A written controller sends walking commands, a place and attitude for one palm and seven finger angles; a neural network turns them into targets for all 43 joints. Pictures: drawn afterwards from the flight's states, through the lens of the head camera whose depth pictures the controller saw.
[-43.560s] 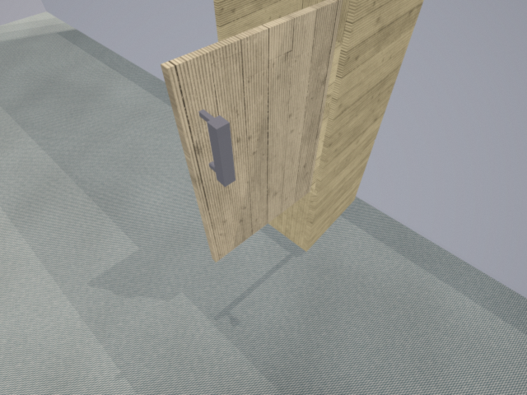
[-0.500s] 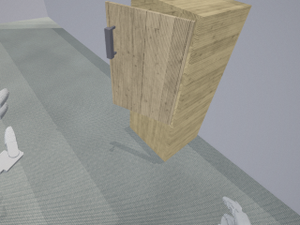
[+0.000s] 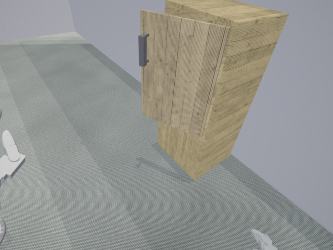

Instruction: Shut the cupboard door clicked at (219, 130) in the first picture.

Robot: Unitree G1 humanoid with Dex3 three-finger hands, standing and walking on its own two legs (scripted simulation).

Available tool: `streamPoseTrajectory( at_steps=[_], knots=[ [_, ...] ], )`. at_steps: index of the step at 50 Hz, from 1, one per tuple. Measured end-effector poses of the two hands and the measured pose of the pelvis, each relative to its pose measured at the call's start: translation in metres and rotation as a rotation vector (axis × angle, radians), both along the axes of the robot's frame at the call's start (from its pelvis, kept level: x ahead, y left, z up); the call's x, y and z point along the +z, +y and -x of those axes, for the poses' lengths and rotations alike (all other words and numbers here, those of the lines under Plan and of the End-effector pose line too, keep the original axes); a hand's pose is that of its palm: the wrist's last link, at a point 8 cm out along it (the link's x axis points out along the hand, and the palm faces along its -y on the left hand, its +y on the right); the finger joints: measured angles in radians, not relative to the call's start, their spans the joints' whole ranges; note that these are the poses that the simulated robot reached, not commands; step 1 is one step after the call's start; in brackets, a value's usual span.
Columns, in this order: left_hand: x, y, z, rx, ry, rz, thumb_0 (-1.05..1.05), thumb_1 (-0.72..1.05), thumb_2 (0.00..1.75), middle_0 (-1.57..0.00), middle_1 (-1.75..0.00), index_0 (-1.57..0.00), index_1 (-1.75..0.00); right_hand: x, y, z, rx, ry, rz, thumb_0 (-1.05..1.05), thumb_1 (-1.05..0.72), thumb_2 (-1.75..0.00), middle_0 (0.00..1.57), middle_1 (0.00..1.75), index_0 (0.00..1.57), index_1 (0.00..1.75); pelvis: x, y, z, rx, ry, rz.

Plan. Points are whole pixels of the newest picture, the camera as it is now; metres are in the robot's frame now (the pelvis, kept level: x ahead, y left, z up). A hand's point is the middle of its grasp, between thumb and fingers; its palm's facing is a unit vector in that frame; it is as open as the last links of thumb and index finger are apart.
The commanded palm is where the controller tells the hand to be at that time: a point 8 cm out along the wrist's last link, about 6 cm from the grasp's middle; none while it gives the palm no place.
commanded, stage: stop stepping back and stand still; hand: left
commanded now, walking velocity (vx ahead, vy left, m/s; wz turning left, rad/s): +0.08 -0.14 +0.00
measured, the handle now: (145, 49) +0.95 +0.17 +0.11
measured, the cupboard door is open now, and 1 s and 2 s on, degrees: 24 24 24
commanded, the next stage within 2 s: let the arm hang, fingers relaxed in 0.76 s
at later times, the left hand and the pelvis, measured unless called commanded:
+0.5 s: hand out of the picture +0.16 +0.31 +0.19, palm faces +0.53 -0.75 -0.41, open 7.4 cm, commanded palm +0.09 +0.34 +0.20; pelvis -0.04 +0.04 +0.02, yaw +2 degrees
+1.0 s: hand (18, 241) +0.14 +0.32 +0.00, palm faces +0.15 -0.88 -0.46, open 7.4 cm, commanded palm none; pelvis -0.06 +0.07 +0.02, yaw +2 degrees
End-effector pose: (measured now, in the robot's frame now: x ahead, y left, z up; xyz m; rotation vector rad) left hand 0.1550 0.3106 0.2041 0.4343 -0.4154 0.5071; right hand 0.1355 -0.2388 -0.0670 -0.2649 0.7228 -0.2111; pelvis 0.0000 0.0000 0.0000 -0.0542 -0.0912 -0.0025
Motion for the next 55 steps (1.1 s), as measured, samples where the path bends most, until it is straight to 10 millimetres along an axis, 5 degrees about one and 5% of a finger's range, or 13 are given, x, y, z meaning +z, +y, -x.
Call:
streamPoseTrajectory(
  at_steps=[4, 9, 14, 23, 32, 43, 45, 49, 52, 55],
  knots=[
    [0.012, -0.006, 0.005, -0.042, 0.03, -0.02, 0.01, 0.89, 0.9, -0.21, -0.3, -0.2, -0.3, 0.013, 0.021, 0.003, 0.034, -0.054, -0.077, 0.02, -0.9, -0.9, 0.2, 0.3, 0.2, 0.3, 0.01, -0.004, 0.018, 0.019, 0.008, -0.009],
    [0.021, -0.023, 0.047, -0.079, 0.125, -0.146, 0.01, 0.89, 0.9, -0.21, -0.3, -0.2, -0.3, 0.013, 0.028, 0.011, 0.088, -0.044, -0.12, 0.01, -0.9, -0.9, 0.21, 0.3, 0.2, 0.3, 0.011, -0.006, 0.038, 0.014, 0.067, -0.065],
    [0.022, 0.0, 0.07, 0.044, 0.162, -0.099, 0.01, 0.89, 0.89, -0.22, -0.3, -0.21, -0.3, 0.008, 0.02, 0.033, 0.078, 0.082, -0.077, 0.01, -0.9, -0.9, 0.21, 0.3, 0.2, 0.3, 0.028, 0.002, 0.038, 0.023, 0.096, -0.084],
    [0.002, 0.033, 0.05, 0.102, 0.184, -0.012, 0.01, 0.89, 0.9, -0.21, -0.3, -0.2, -0.3, 0.007, 0.016, 0.034, 0.037, 0.088, 0.022, 0.02, -0.9, -0.9, 0.2, 0.3, 0.2, 0.3, 0.023, 0.034, 0.035, 0.052, 0.117, -0.058],
    [0.014, 0.033, 0.021, -0.042, 0.165, -0.139, 0.01, 0.89, 0.9, -0.21, -0.3, -0.21, -0.3, 0.016, 0.057, 0.013, 0.026, -0.007, -0.077, 0.02, -0.9, -0.9, 0.2, 0.3, 0.2, 0.3, 0.02, 0.042, 0.03, 0.024, 0.11, -0.043],
    [0.001, 0.048, 0.033, -0.035, 0.268, -0.127, 0.01, 0.89, 0.89, -0.22, -0.3, -0.21, -0.3, 0.009, 0.07, 0.025, 0.011, 0.067, -0.09, 0.02, -0.9, -0.9, 0.2, 0.3, 0.2, 0.3, 0.022, 0.055, 0.035, 0.019, 0.118, -0.044],
    [-0.023, 0.054, 0.03, -0.046, 0.353, -0.092, 0.01, 0.89, 0.9, -0.21, -0.3, -0.21, -0.3, 0.003, 0.068, 0.027, 0.059, 0.074, -0.096, 0.01, -0.9, -0.9, 0.2, 0.3, 0.2, 0.3, 0.021, 0.06, 0.042, 0.034, 0.12, -0.041],
    [-0.141, 0.059, 0.035, -0.022, 0.799, 0.143, 0.0, 0.9, 0.9, -0.2, -0.3, -0.2, -0.3, -0.019, 0.058, 0.036, 0.12, 0.151, -0.082, 0.01, -0.9, -0.9, 0.2, 0.3, 0.2, 0.3, 0.016, 0.068, 0.058, 0.042, 0.125, -0.06],
    [-0.228, 0.036, 0.073, -0.03, 1.16, 0.3, 0.0, 0.91, 0.9, -0.2, -0.3, -0.19, -0.29, -0.026, 0.05, 0.052, 0.094, 0.204, -0.076, 0.01, -0.9, -0.9, 0.2, 0.3, 0.2, 0.3, 0.016, 0.069, 0.067, 0.038, 0.11, -0.064],
    [-0.288, 0.002, 0.127, -0.059, 1.433, 0.442, 0.01, 0.91, 0.9, -0.2, -0.3, -0.19, -0.29, -0.027, 0.046, 0.081, 0.05, 0.287, -0.061, 0.01, -0.9, -0.9, 0.2, 0.3, 0.2, 0.3, 0.018, 0.067, 0.072, 0.038, 0.095, -0.068]
  ],
)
